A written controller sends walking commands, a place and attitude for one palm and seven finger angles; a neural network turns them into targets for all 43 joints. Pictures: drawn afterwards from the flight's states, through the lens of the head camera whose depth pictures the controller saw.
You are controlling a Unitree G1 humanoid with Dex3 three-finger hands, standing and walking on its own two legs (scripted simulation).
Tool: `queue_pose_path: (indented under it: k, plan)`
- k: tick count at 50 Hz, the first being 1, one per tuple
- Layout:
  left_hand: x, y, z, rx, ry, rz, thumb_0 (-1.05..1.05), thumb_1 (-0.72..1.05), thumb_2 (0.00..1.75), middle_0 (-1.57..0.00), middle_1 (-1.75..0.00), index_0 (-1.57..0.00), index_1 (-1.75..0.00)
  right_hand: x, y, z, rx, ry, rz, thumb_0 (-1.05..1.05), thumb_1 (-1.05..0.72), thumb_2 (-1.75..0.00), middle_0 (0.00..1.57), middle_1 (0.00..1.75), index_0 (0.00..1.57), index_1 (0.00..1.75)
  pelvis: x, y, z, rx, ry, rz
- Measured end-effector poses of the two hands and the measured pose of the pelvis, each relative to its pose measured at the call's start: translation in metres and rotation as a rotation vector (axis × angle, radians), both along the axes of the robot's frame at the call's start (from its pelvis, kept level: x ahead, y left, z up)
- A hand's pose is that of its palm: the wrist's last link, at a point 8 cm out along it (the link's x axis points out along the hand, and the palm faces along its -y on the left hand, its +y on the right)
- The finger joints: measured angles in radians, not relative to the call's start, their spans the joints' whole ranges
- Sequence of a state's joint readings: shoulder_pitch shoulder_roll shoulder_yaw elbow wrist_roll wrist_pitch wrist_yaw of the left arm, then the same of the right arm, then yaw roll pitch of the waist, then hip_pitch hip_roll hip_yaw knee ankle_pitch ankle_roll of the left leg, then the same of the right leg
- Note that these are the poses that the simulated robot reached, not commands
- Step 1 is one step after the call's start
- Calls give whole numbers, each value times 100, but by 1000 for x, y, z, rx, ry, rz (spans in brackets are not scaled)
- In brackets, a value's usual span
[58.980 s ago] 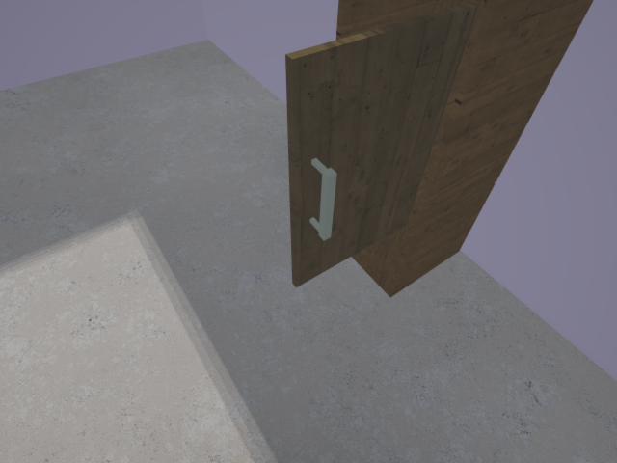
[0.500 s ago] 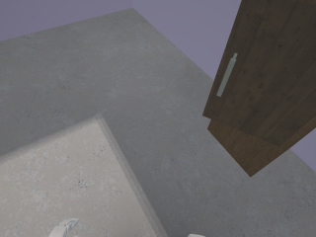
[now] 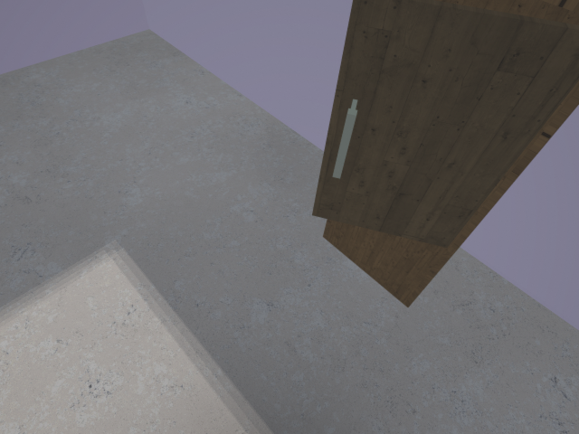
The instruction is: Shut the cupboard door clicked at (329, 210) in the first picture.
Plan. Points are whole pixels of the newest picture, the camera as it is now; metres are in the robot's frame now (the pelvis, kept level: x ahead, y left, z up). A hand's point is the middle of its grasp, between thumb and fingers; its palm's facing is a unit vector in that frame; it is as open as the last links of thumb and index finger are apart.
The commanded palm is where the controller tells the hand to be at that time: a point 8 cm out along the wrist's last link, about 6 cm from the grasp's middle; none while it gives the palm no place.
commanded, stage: turn to face it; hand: left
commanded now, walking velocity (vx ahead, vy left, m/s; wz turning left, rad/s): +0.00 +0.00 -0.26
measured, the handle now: (345, 140) +0.69 -0.08 -0.02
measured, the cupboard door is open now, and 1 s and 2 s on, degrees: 31 31 31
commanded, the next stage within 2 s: take the last steps up to it in 0.10 s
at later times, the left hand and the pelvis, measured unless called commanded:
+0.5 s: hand out of the picture +0.09 +0.15 -0.16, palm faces -0.10 -0.98 -0.19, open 7.4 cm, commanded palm none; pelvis +0.04 -0.03 +0.01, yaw -7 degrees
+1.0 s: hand (269, 330) +0.31 +0.05 -0.16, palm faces -0.25 -0.94 -0.24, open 7.4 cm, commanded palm none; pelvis +0.16 -0.12 +0.00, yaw -12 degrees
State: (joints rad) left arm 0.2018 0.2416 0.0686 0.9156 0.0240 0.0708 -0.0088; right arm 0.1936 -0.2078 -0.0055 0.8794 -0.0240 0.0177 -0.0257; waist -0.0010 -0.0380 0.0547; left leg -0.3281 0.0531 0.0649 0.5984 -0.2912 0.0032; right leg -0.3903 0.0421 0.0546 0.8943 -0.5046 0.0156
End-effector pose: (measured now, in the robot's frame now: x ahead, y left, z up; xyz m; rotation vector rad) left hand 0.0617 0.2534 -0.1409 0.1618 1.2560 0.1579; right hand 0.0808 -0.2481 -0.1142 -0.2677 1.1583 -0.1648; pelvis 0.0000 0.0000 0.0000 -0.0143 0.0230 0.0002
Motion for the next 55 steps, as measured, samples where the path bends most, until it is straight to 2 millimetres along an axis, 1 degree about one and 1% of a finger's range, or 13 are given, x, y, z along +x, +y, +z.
queue_pose_path:
  k: [7,12,16,19,23,28,30,33,38,43,47,50,55]
  plan:
    - [23,-1,16,17,-6,-58,1,90,90,-20,-30,-20,-30,-39,4,-3,35,88,-71,1,-91,-90,20,30,20,30,2,-3,10,-12,3,-48]
    - [40,-20,19,50,-37,-117,1,90,90,-20,-30,-20,-30,-67,-13,-23,76,135,-155,1,-91,-90,20,30,20,30,4,-19,1,13,-1,-83]
    - [40,-37,23,53,-37,-135,1,90,90,-20,-30,-20,-30,-79,-28,-30,83,183,-199,1,-91,-90,20,30,20,30,8,-25,2,6,-1,-99]
    - [35,-45,25,38,-15,-132,1,90,90,-20,-30,-20,-30,-73,-34,-21,77,174,-206,1,-91,-90,20,30,20,30,16,-28,9,15,-1,-109]
    - [30,-51,19,6,30,-130,1,90,90,-20,-30,-20,-30,-51,-38,-10,62,131,-203,1,-91,-90,20,30,20,30,31,-29,12,16,2,-115]
    - [34,-46,-5,-39,95,-116,1,90,90,-20,-30,-20,-30,-13,-35,-7,18,51,-186,1,-91,-90,20,30,20,30,57,-23,0,-8,1,-138]
    - [42,-45,-13,-45,128,-137,1,90,90,-20,-30,-20,-30,-5,-34,-7,3,27,-196,1,-91,-90,20,30,20,30,65,-22,-4,0,-2,-160]
    - [67,-47,-10,-44,144,-185,1,90,90,-20,-30,-20,-30,-9,-31,-2,4,38,-228,1,-91,-90,20,30,20,30,78,-28,1,5,-3,-185]
    - [131,-65,8,-37,63,-227,1,91,90,-20,-30,-20,-30,-32,-29,2,41,153,-284,1,-91,-90,20,30,20,30,101,-44,13,-2,2,-207]
    - [196,-100,18,-12,-13,-292,1,91,90,-20,-29,-19,-30,-52,-40,-7,102,273,-361,1,-91,-90,20,30,20,30,126,-71,12,2,5,-222]
    - [239,-135,13,18,-81,-326,1,91,90,-20,-30,-19,-30,-54,-64,-29,146,345,-405,1,-91,-90,20,30,20,30,150,-105,-5,22,-1,-225]
    - [249,-157,15,20,-93,-308,1,91,90,-20,-29,-19,-30,-32,-86,-34,145,367,-397,1,-91,-90,20,30,20,30,163,-118,-4,6,-5,-217]
    - [243,-179,18,10,-39,-255,0,92,90,-20,-30,-20,-30,42,-118,-23,107,244,-346,1,-91,-90,20,30,20,30,185,-131,9,15,-2,-211]
